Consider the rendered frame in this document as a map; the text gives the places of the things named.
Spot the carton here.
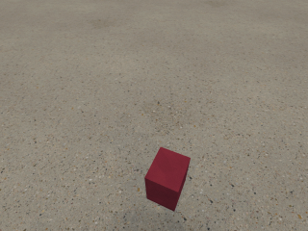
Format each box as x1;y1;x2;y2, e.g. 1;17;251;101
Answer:
144;147;191;212

